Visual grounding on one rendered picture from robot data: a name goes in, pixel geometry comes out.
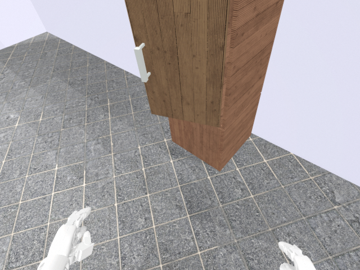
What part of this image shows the robot left forearm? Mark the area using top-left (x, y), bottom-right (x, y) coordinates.
top-left (37, 254), bottom-right (70, 270)

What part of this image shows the left robot hand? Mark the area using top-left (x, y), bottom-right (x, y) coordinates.
top-left (47, 207), bottom-right (94, 265)

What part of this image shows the cupboard door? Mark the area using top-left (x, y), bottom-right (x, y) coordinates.
top-left (125, 0), bottom-right (230, 128)

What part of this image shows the right robot hand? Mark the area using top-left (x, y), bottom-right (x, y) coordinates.
top-left (278, 241), bottom-right (316, 270)

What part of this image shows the handle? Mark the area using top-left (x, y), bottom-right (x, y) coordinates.
top-left (134, 43), bottom-right (151, 82)

